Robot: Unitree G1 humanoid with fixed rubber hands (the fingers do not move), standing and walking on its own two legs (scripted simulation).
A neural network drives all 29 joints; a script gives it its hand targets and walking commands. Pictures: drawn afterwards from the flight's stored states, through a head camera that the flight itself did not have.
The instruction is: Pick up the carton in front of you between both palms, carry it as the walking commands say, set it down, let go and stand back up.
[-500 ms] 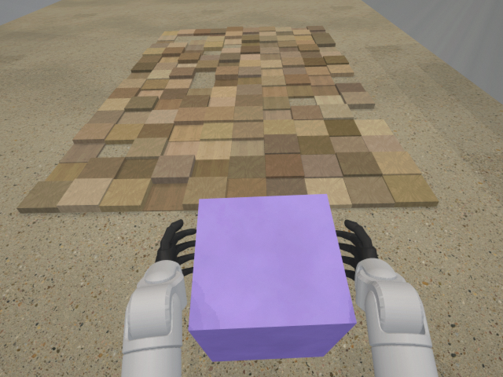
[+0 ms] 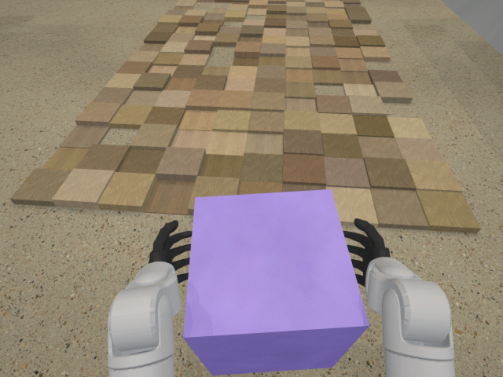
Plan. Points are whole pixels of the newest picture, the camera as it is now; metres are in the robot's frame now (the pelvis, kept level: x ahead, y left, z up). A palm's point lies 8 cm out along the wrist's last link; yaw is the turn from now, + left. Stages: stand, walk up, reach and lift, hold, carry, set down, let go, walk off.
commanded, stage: carry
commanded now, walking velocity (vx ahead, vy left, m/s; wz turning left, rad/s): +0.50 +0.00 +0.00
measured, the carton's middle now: (268, 288) +0.29 +0.01 +0.00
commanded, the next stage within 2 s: none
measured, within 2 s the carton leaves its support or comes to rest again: neither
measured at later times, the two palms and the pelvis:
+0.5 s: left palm (204, 124) +0.63 +0.14 +0.08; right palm (340, 131) +0.60 -0.16 +0.08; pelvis +0.35 +0.01 -0.01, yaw -4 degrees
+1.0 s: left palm (211, 26) +1.06 +0.16 +0.14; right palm (309, 27) +1.04 -0.14 +0.14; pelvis +0.70 +0.02 -0.03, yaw -3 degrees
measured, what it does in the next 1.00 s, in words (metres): walks ahead: left foot, then right foot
